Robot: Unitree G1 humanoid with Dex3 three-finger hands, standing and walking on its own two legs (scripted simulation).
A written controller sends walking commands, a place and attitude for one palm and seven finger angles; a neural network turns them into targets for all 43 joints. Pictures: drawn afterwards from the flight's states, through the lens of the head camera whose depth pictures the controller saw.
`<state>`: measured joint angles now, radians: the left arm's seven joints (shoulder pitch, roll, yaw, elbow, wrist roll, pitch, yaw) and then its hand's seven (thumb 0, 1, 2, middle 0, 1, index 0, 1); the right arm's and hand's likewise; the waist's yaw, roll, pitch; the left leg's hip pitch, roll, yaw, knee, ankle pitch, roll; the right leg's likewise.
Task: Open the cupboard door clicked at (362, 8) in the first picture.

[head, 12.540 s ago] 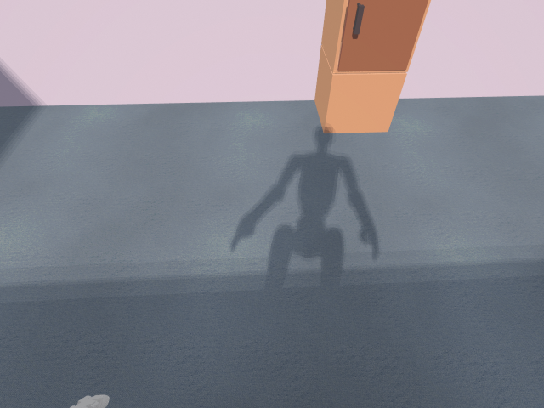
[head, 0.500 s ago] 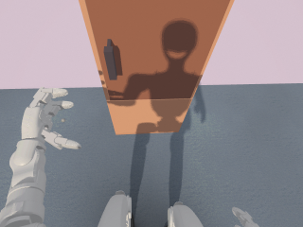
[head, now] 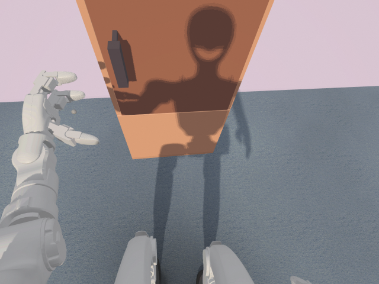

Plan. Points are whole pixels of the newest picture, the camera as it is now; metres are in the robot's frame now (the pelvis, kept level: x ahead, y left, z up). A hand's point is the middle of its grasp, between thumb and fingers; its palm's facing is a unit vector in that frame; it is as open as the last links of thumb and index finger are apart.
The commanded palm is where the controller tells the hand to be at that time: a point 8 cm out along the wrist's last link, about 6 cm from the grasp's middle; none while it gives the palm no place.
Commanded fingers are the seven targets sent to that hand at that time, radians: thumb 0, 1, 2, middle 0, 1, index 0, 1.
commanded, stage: move the hooked fingers beside the handle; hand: left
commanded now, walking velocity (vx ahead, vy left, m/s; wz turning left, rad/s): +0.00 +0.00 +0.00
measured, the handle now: (119, 59) +0.60 +0.17 +0.05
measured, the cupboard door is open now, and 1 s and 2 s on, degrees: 0 0 0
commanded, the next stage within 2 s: slide the fingers in behind the handle in 1.30 s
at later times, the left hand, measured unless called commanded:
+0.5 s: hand (92, 82) +0.53 +0.21 +0.05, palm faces +0.10 -0.99 -0.02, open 14.0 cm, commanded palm +0.52 +0.24 +0.04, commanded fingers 0.00 -0.50 0.30 -0.30 -1.20 -0.30 -1.20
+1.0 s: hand (88, 82) +0.53 +0.22 +0.04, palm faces +0.10 -0.99 -0.01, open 14.0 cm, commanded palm +0.51 +0.24 +0.04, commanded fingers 0.00 -0.50 0.30 -0.30 -1.20 -0.30 -1.20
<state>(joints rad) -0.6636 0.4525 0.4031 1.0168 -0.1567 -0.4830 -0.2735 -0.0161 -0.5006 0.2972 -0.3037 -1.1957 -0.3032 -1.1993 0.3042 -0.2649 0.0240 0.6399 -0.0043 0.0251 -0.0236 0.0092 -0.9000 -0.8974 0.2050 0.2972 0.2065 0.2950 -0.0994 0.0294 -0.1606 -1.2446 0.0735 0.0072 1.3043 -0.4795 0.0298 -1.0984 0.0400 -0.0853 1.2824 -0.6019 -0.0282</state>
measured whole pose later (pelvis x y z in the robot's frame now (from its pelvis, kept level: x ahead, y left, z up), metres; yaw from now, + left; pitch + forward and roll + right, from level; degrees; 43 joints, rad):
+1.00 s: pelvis +0.00 +0.01 -0.01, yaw -2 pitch +29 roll -6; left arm -0.94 0.56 0.44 1.17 -0.06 -0.45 -0.19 -0.02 -0.50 0.30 -0.30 -1.20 -0.30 -1.20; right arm 0.34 -0.26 0.04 0.64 -0.04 0.09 0.02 0.01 -0.90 -0.90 0.21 0.30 0.21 0.30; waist -0.18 0.05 -0.15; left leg -1.38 0.09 -0.01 1.37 -0.50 0.04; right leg -1.22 0.06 -0.10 1.31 -0.60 -0.02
